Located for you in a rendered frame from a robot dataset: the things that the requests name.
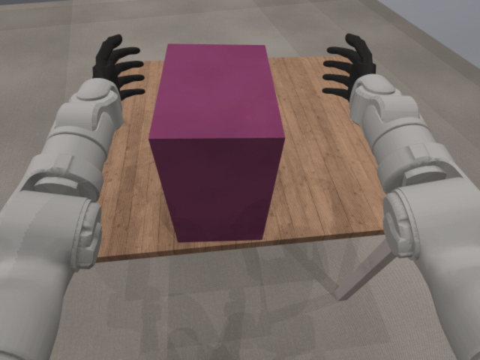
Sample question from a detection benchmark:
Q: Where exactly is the left robot hand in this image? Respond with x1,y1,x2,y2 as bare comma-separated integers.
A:
92,34,145,101

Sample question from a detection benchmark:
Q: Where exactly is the right robot hand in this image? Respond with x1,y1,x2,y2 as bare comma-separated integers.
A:
322,34,376,102

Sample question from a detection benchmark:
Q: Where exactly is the table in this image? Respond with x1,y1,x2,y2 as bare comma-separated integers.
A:
96,56,396,301

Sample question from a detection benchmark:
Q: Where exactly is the carton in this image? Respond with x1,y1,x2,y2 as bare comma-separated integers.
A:
148,43,285,242

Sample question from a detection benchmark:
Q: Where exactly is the left robot upper arm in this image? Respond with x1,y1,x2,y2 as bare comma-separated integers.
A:
0,190,103,360

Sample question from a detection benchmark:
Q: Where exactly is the left robot forearm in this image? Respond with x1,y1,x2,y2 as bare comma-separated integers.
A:
0,78,124,226

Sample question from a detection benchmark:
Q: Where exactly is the right robot upper arm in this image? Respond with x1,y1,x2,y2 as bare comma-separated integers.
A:
382,177,480,360

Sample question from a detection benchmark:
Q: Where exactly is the right robot forearm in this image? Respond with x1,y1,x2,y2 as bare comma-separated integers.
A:
349,74,480,195

